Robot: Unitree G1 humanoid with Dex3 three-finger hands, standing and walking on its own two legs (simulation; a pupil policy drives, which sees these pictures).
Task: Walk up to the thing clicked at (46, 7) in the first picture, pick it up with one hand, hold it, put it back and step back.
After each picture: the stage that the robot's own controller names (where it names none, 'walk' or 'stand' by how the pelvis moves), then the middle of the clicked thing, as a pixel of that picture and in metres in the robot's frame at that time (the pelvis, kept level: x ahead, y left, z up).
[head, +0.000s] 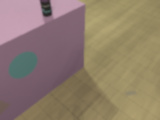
stand; (46, 6) +0.99 +0.26 -0.01
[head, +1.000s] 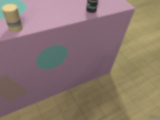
walk; (92, 1) +0.92 +0.00 +0.02
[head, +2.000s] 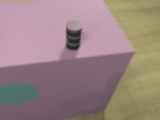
rise first; (73, 36) +0.59 +0.06 +0.03
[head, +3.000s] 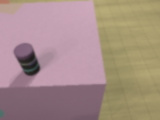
stand; (28, 60) +0.44 +0.24 +0.03
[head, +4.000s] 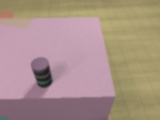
stand; (42, 73) +0.43 +0.19 +0.00
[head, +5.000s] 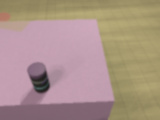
stand; (39, 78) +0.41 +0.19 +0.00
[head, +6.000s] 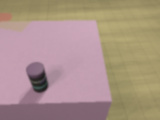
stand; (38, 78) +0.42 +0.20 -0.01
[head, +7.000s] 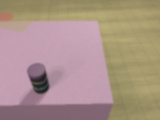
stand; (39, 79) +0.41 +0.19 -0.01
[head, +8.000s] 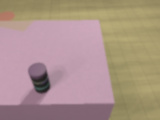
stand; (40, 78) +0.41 +0.19 -0.01
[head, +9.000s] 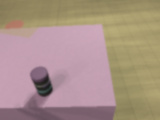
rise first; (42, 82) +0.40 +0.21 +0.00
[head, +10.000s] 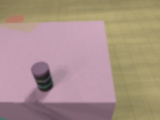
go down; (43, 77) +0.42 +0.21 +0.00
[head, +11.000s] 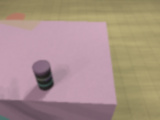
go down; (43, 75) +0.42 +0.19 +0.00
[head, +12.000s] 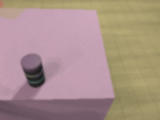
go down; (34, 71) +0.41 +0.19 +0.03
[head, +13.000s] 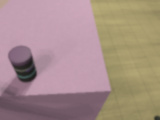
close in; (24, 65) +0.41 +0.20 +0.05
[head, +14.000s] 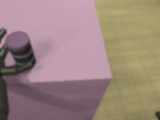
close; (22, 51) +0.44 +0.20 +0.07
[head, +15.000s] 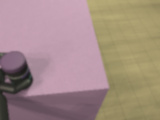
lift; (18, 71) +0.38 +0.20 +0.07
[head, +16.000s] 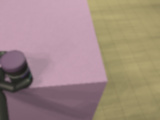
lift; (18, 70) +0.38 +0.20 +0.07
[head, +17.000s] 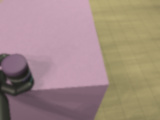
lift; (19, 74) +0.37 +0.20 +0.06
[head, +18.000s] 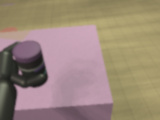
lift; (32, 65) +0.32 +0.15 +0.21
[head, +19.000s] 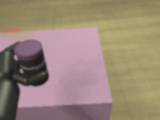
hold; (33, 64) +0.32 +0.15 +0.21
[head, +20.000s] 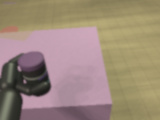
hold; (36, 74) +0.31 +0.15 +0.17
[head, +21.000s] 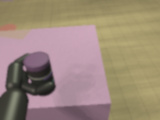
crouch; (41, 74) +0.32 +0.14 +0.16
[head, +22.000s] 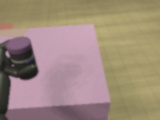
crouch; (23, 59) +0.37 +0.19 +0.17
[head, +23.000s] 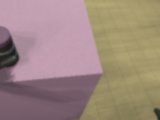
lower; (3, 48) +0.45 +0.22 +0.07
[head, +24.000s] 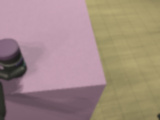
lower; (11, 59) +0.42 +0.21 +0.07
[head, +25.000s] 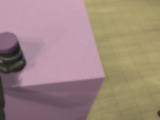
lower; (11, 53) +0.44 +0.21 +0.07
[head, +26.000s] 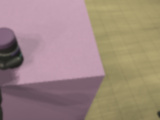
lower; (8, 49) +0.45 +0.21 +0.08
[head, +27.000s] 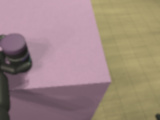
draw back; (18, 54) +0.43 +0.20 +0.07
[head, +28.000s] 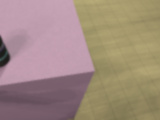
rise; out of the picture +0.45 +0.22 +0.09
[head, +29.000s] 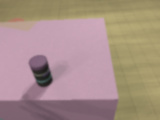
sink last; (41, 71) +0.43 +0.20 +0.05
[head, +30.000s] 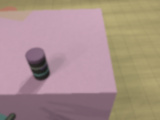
stand; (38, 64) +0.44 +0.20 +0.05
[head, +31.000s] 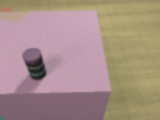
stand; (35, 64) +0.44 +0.21 +0.04
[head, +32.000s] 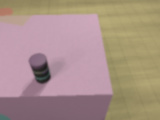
walk; (40, 69) +0.45 +0.19 +0.00
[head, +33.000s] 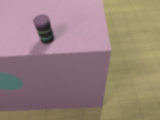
walk; (44, 30) +0.61 +0.20 +0.02
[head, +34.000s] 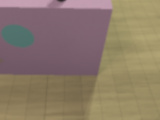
walk; out of the picture +0.91 +0.14 +0.02
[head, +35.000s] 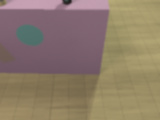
stand; out of the picture +1.07 +0.17 +0.01
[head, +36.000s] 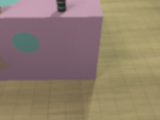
stand; (61, 2) +1.06 +0.17 -0.01
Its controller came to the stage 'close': yes
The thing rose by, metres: 0.19
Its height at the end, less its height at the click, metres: +0.00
